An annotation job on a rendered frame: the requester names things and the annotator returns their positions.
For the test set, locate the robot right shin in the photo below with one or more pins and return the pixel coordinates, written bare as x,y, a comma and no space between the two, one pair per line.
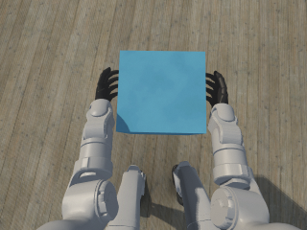
182,164

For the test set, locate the right robot forearm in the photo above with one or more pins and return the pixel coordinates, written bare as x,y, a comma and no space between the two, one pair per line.
228,148

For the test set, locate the robot right upper arm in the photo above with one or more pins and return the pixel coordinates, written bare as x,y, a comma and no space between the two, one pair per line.
238,209

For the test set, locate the robot right hand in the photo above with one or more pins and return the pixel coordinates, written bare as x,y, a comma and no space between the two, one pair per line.
219,93

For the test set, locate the carton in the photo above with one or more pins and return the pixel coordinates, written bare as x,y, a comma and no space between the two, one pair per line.
161,93

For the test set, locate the robot left upper arm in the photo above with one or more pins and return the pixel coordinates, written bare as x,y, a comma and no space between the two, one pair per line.
89,205

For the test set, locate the robot left hand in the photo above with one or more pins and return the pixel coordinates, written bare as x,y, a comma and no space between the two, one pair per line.
103,86

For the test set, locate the left robot forearm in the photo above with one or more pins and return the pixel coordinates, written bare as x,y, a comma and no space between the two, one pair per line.
96,145

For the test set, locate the robot right thigh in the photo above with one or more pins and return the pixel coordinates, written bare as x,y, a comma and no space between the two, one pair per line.
196,202

